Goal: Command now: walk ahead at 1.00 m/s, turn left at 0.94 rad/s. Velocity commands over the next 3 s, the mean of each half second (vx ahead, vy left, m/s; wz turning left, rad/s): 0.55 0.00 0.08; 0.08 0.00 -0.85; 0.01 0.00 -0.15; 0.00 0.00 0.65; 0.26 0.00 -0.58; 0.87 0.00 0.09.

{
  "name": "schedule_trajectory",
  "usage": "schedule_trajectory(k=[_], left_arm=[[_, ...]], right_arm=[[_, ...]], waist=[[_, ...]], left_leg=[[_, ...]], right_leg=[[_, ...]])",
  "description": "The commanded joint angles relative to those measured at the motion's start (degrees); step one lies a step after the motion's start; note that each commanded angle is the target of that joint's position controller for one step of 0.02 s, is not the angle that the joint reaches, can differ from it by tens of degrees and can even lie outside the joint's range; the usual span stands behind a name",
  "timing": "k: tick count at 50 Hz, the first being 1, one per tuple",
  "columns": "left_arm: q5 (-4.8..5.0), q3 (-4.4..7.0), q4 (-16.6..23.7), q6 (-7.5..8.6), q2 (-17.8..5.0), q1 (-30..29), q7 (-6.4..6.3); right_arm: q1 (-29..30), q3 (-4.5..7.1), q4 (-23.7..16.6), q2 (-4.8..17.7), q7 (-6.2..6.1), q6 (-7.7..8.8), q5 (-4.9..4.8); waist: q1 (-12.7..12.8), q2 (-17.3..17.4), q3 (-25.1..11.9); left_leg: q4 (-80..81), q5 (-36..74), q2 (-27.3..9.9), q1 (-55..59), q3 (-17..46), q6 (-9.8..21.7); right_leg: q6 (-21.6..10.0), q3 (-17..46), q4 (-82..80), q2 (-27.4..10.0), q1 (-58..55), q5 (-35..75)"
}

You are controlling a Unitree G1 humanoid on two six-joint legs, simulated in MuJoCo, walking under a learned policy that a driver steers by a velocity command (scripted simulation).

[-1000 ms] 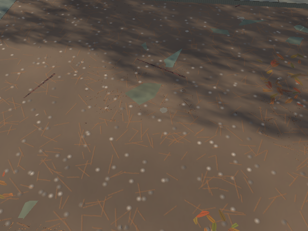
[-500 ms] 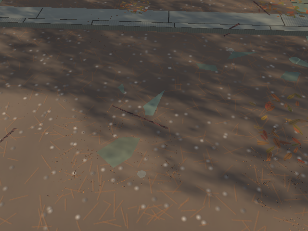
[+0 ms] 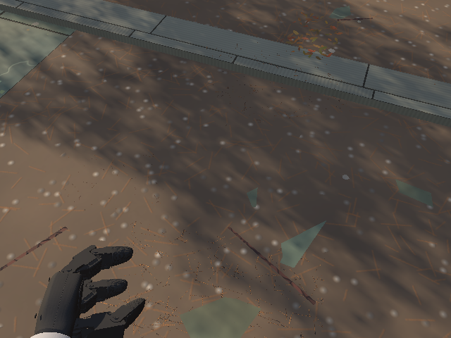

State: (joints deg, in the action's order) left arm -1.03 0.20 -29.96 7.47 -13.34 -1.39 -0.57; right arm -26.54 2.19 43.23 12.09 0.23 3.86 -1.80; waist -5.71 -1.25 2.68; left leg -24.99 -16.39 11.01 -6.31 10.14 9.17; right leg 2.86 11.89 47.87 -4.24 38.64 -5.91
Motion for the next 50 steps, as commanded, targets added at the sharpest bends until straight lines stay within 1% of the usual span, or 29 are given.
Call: schedule_trajectory(k=[1,4,6,7,8,9,10,11,12,13,15,17,20,23,25,26,27,28,29,30,31,33,38,43,46,47,48,49,50], left_arm=[[1.16,1.67,5.31,0.43,-3.00,-6.95,0.19],[3.33,3.88,5.27,1.14,-7.22,-6.24,0.32],[2.26,5.71,2.81,1.93,-10.31,1.57,0.42],[1.11,6.15,0.67,2.24,-11.54,11.20,0.68],[0.06,5.83,-2.27,2.02,-13.56,23.57,0.76],[-0.77,6.76,-7.88,1.85,-16.99,28.11,2.45],[0.28,6.06,-6.66,1.14,-11.74,26.67,2.95],[0.77,5.12,-5.30,0.35,-7.99,21.36,2.49],[1.16,4.53,-4.87,-0.13,-8.39,16.16,2.47],[1.90,4.48,-5.33,-0.21,-8.88,15.45,2.38],[1.52,4.13,-7.72,-0.61,-8.53,17.50,1.68],[1.73,4.96,-8.33,-1.88,-11.08,16.65,0.74],[2.44,6.69,-7.64,-4.49,-15.82,15.33,-0.77],[3.28,6.73,-6.93,-6.18,-14.40,15.55,-1.80],[3.32,6.22,-5.98,-6.89,-11.76,14.51,-2.13],[3.12,5.35,-6.11,-7.11,-8.41,17.10,-1.80],[1.95,4.27,-6.62,-7.31,-4.42,23.14,-1.59],[2.89,4.73,-5.67,-7.44,-8.24,30.17,-1.20],[3.05,5.89,-6.49,-8.03,-12.18,28.24,-1.49],[3.32,6.73,-7.13,-9.02,-14.24,25.69,-1.89],[3.02,7.13,-7.76,-10.03,-14.20,25.70,-2.37],[2.32,6.85,-6.45,-10.77,-12.08,24.58,-2.28],[2.20,5.06,-2.02,-10.16,-7.90,16.92,-0.62],[2.40,5.21,-0.28,-10.93,-9.80,14.65,1.38],[2.35,6.20,-0.13,-11.83,-10.77,15.94,1.86],[2.06,7.18,-1.09,-11.85,-12.60,18.72,1.20],[2.07,9.43,-0.92,-11.54,-20.44,22.18,-0.04],[0.00,9.44,1.75,-10.22,-24.28,19.01,-0.07],[-0.57,8.87,1.81,-8.93,-20.75,18.85,0.61]], right_arm=[[3.61,3.25,-3.63,10.81,-1.21,0.16,-0.69],[2.99,3.51,-2.42,9.86,-1.55,-0.07,-1.30],[3.10,4.00,-1.51,10.16,-1.84,-0.89,-0.07],[5.02,3.62,-2.41,9.77,-1.57,-1.13,1.07],[6.23,1.98,-4.73,5.19,-1.27,-1.05,3.23],[-9.88,0.83,-2.30,1.81,-0.55,-0.48,-0.39],[-9.49,0.76,-0.14,6.81,-0.73,-0.98,-0.66],[3.53,0.88,-3.63,8.94,-0.50,-0.97,-0.08],[13.04,0.78,-6.98,9.88,-0.69,-0.37,2.15],[19.03,1.12,-9.27,10.44,-0.99,0.41,4.16],[19.86,0.31,-10.84,7.66,-0.74,1.25,4.30],[19.89,-0.74,-11.25,5.58,-0.78,1.26,3.05],[20.51,-0.70,-10.33,7.17,-0.68,0.46,1.93],[22.90,0.22,-10.90,9.36,-0.61,-0.50,2.10],[21.50,1.01,-10.44,10.19,-0.81,-0.51,2.38],[19.47,1.40,-10.23,11.35,-1.27,-0.70,3.04],[17.89,1.52,-10.94,13.30,-1.95,-1.44,3.76],[18.93,1.59,-10.87,12.67,-1.65,-2.49,4.91],[22.59,1.63,-11.65,10.70,-1.65,-2.76,3.89],[24.66,1.09,-11.71,8.04,-1.61,-2.71,3.43],[26.77,0.92,-12.04,7.57,-1.60,-2.82,3.29],[28.01,1.26,-11.27,8.40,-1.79,-2.71,3.49],[24.23,2.59,-8.18,10.19,-2.54,-3.05,3.20],[23.83,4.43,-6.97,14.27,-1.15,-3.19,1.74],[23.11,4.93,-5.94,14.30,-0.40,-2.63,0.03],[20.05,4.64,-4.57,12.34,-0.07,-2.53,0.11],[17.80,3.98,-5.19,9.81,0.27,-2.65,2.08],[21.97,3.25,-9.10,8.80,-0.32,-2.70,3.80],[26.19,4.08,-9.21,12.05,-0.88,-2.86,3.12]], waist=[[-0.24,4.48,1.06],[0.30,7.72,-0.74],[4.49,8.94,-5.05],[9.43,10.22,-11.65],[12.81,3.69,-21.35],[6.02,-29.73,-30.05],[8.54,-17.96,-28.05],[10.45,-10.32,-18.12],[9.08,-0.81,-10.87],[8.97,2.24,-7.16],[6.86,0.26,-6.38],[5.27,-1.69,-7.46],[3.91,-3.74,-11.12],[3.38,-4.27,-9.66],[2.08,-4.23,-8.60],[2.38,-0.16,-9.98],[4.85,10.13,-13.92],[8.21,16.17,-18.80],[8.11,13.50,-12.77],[7.29,10.09,-8.38],[8.10,7.92,-7.09],[8.51,8.39,-4.79],[5.77,7.50,-7.65],[5.68,9.25,-8.26],[7.62,8.10,-8.44],[8.35,4.21,-8.56],[7.92,-12.71,-7.88],[7.52,-19.84,-10.44],[10.90,-10.76,-11.81]], left_leg=[[10.27,3.11,-7.42,-19.32,12.40,4.28],[3.94,3.57,-9.42,-8.86,16.85,2.35],[-8.08,27.81,-9.82,1.79,13.71,-0.57],[-19.35,37.40,-9.60,2.02,10.87,-3.00],[-38.81,20.40,-7.46,-8.20,7.54,-5.17],[-60.78,-19.82,2.15,-28.16,2.94,-9.79],[-65.11,-17.58,-3.64,-33.94,5.30,-9.76],[-63.67,-14.67,-6.35,-36.33,2.69,-9.67],[-58.75,-11.61,-8.55,-35.06,-1.27,-9.78],[-53.08,-10.82,-9.97,-35.38,-2.84,-10.18],[-42.30,-10.45,-10.92,-31.20,-3.75,-10.97],[-28.14,-9.95,-10.01,-26.40,-5.06,-12.17],[-15.42,3.51,-5.58,-12.57,-5.97,-12.31],[-6.49,13.21,-5.51,-5.46,-2.54,-12.02],[0.54,19.80,-8.42,1.37,-1.88,-10.56],[2.89,23.38,-15.68,7.34,1.75,-7.33],[0.42,38.51,-29.50,14.77,13.13,-1.72],[3.55,30.99,-38.96,11.81,24.43,5.76],[6.39,20.26,-35.56,7.26,22.98,6.64],[7.11,13.45,-30.74,3.01,15.15,4.49],[7.61,11.68,-27.83,-0.31,10.46,2.90],[8.91,17.95,-25.47,-6.35,2.29,3.29],[8.39,24.62,-26.65,-0.66,-5.59,5.28],[6.33,25.29,-29.22,-1.25,-11.27,2.96],[-0.89,20.34,-29.08,-2.07,-15.06,-2.07],[-7.59,14.36,-26.24,-6.81,-17.80,-5.86],[-25.35,-7.54,-19.21,-22.22,-23.00,-11.87],[-38.58,-22.39,-11.59,-35.99,-14.37,-14.60],[-44.35,-19.84,-11.70,-36.87,-7.46,-13.52]], right_leg=[[2.66,-9.12,-14.37,7.12,-18.80,11.08],[2.32,-5.35,-20.99,6.68,-20.00,9.56],[-0.97,-9.25,-24.08,7.22,-23.81,11.03],[-3.71,-9.55,-21.57,4.71,-33.73,15.51],[-7.41,0.76,-14.39,-4.23,-51.68,27.33],[-24.28,35.74,-21.48,-20.66,-68.68,26.80],[-23.31,41.06,-24.43,-18.23,-66.72,5.62],[-20.45,29.22,-25.41,-13.98,-58.79,7.16],[-18.00,22.30,-26.55,-10.52,-47.50,17.93],[-17.08,18.02,-25.94,-8.04,-41.91,29.61],[-16.17,13.02,-26.77,-4.41,-37.13,40.41],[-17.14,11.74,-27.39,-3.68,-32.48,43.62],[-14.99,11.15,-28.46,-1.46,-24.09,34.71],[-10.40,14.02,-26.66,1.15,-20.22,18.36],[-7.21,14.38,-21.79,4.19,-16.49,7.41],[-5.02,11.56,-13.33,6.99,-12.54,-8.28],[-2.83,3.77,1.56,12.31,-5.82,-33.61],[-1.54,-0.65,10.30,9.71,-4.35,-35.77],[0.75,-4.33,16.63,5.74,-1.33,-29.86],[1.97,-5.01,20.13,4.01,0.16,-25.22],[2.77,-5.71,23.00,3.09,-0.78,-22.53],[4.08,-8.04,26.10,1.84,-2.80,-18.19],[4.21,-10.18,12.22,-1.59,-4.02,-12.77],[0.80,-14.24,-1.86,-0.71,-13.91,-11.01],[-3.07,-16.01,-15.14,1.59,-22.14,-5.89],[-5.46,-13.90,-20.07,2.70,-29.09,0.31],[-11.38,3.90,-24.92,-8.84,-39.96,24.06],[-23.07,21.71,-25.81,-18.01,-41.04,27.19],[-23.31,18.10,-27.59,-16.06,-39.63,22.09]])
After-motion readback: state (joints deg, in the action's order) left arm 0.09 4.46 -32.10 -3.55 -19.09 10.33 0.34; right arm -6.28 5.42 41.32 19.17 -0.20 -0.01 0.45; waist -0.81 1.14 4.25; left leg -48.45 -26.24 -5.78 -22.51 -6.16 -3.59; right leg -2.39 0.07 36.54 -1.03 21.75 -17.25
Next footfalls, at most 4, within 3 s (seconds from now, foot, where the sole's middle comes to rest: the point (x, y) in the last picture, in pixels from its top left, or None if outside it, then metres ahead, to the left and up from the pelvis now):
0.14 right None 0.37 -0.17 -0.77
0.52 left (194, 335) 0.50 0.04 -0.77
0.94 right None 0.40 -0.21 -0.77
1.36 left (215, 321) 0.53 -0.02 -0.77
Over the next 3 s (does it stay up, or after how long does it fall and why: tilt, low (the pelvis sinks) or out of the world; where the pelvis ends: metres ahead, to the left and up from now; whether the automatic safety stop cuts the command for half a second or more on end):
stays up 0.71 -0.41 -0.04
